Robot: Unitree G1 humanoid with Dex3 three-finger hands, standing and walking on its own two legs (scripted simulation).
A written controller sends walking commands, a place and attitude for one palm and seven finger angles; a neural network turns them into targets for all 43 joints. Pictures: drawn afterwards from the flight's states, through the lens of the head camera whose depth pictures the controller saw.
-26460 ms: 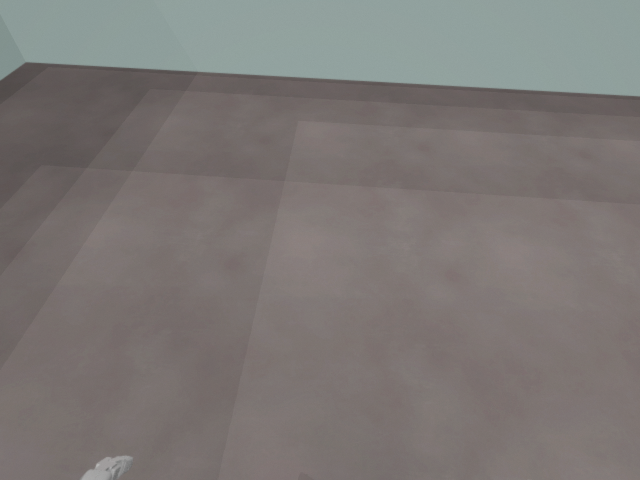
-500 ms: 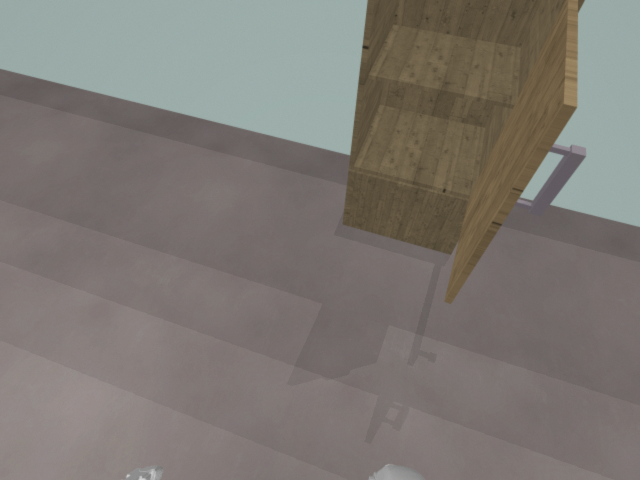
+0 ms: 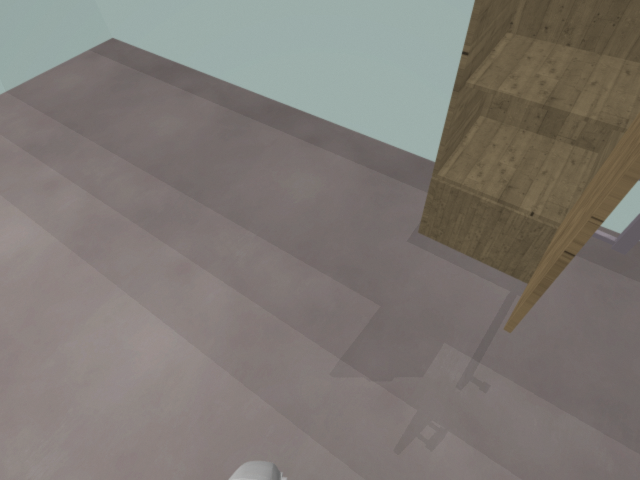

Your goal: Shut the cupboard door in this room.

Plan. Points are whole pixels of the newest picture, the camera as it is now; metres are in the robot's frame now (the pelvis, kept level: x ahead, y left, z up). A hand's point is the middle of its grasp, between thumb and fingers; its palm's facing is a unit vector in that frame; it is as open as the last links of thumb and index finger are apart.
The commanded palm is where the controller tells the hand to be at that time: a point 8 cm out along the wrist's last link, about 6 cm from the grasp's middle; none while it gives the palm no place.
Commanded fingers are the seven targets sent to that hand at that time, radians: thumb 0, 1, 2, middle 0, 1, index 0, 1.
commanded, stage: turn or walk to find it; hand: left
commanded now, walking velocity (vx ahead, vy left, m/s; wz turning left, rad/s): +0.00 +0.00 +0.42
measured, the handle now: (632, 213) +0.52 -0.45 -0.02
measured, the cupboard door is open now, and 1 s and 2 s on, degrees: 87 87 87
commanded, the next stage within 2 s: none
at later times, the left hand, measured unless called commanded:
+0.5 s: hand out of the picture +0.03 +0.28 -0.17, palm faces +0.23 -0.94 -0.24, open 7.4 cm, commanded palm none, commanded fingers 0.00 0.90 0.90 -0.20 -0.30 -0.20 -0.30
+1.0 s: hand out of the picture -0.01 +0.21 -0.16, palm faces +0.41 -0.88 -0.25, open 7.4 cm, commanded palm none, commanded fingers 0.00 0.90 0.90 -0.20 -0.30 -0.20 -0.30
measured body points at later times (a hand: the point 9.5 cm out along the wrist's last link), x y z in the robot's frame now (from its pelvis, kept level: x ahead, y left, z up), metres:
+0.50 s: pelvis +0.00 +0.05 +0.00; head +0.04 +0.08 +0.45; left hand +0.02 +0.33 -0.15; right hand +0.13 -0.17 -0.14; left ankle -0.05 +0.14 -0.74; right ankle +0.01 -0.11 -0.67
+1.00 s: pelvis +0.02 +0.01 +0.00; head +0.06 +0.01 +0.44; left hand -0.03 +0.26 -0.14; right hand +0.16 -0.21 -0.16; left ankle -0.08 +0.14 -0.67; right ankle +0.04 -0.08 -0.74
